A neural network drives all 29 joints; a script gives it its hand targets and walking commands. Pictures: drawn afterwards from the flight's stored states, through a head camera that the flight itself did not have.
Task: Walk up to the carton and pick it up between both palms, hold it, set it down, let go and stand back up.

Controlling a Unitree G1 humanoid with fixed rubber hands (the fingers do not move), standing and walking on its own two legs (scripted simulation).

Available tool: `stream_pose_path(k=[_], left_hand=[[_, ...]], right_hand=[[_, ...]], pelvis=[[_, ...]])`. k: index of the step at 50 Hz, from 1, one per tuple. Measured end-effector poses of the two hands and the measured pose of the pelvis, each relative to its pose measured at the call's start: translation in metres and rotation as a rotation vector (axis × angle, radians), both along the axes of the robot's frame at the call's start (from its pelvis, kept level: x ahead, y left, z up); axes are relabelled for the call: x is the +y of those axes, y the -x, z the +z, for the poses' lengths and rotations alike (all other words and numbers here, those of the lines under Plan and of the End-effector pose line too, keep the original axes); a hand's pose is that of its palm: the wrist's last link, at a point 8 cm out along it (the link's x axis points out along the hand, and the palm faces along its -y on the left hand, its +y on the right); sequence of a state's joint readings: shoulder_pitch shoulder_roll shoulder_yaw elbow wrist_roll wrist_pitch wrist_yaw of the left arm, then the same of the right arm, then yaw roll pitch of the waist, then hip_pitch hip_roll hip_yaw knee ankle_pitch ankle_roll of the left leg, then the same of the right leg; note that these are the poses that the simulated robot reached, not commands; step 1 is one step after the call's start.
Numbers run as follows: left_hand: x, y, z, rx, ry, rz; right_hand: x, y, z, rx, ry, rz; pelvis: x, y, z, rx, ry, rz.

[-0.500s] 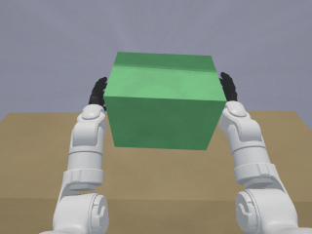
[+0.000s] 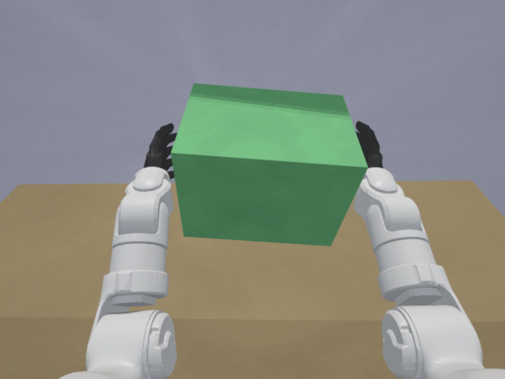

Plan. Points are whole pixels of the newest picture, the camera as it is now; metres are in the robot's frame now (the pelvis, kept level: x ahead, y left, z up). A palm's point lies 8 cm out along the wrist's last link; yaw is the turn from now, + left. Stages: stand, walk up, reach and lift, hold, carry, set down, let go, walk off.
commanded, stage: hold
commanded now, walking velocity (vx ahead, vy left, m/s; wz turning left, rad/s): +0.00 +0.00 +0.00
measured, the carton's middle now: (263, 165) +0.38 +0.01 +0.20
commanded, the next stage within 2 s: none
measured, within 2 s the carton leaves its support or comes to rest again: neither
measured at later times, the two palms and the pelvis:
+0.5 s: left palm (160, 170) +0.38 +0.17 +0.20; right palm (363, 166) +0.39 -0.16 +0.19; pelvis +0.01 +0.00 +0.00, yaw +0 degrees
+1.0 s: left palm (159, 171) +0.36 +0.17 +0.20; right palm (368, 167) +0.37 -0.16 +0.20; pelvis +0.00 +0.00 +0.00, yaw +0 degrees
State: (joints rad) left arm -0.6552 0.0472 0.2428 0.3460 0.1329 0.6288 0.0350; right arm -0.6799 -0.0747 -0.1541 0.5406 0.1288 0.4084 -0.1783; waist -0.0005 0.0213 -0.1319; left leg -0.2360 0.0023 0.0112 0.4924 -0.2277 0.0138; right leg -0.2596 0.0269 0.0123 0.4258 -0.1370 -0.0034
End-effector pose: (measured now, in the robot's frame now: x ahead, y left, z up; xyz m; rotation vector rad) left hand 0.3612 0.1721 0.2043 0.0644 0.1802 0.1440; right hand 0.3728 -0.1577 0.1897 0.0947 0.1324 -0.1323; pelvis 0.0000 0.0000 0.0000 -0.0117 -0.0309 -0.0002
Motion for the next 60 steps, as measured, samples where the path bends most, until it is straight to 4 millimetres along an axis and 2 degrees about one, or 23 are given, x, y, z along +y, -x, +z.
stream_pose_path(k=[25, 49, 60], left_hand=[[0.002, -0.017, -0.008, 0.016, 0.003, -0.007], [0.000, -0.004, -0.002, -0.001, 0.004, -0.008], [0.000, -0.003, -0.001, 0.002, 0.003, -0.002]], right_hand=[[0.002, -0.015, 0.000, 0.014, 0.006, -0.006], [0.000, -0.002, 0.006, -0.005, 0.004, -0.007], [0.000, -0.002, 0.001, -0.002, 0.001, -0.002]], pelvis=[[0.002, -0.013, 0.001, 0.018, 0.003, 0.000], [0.000, -0.003, 0.000, 0.004, 0.000, 0.000], [0.000, -0.002, 0.000, 0.003, 0.000, 0.000]])
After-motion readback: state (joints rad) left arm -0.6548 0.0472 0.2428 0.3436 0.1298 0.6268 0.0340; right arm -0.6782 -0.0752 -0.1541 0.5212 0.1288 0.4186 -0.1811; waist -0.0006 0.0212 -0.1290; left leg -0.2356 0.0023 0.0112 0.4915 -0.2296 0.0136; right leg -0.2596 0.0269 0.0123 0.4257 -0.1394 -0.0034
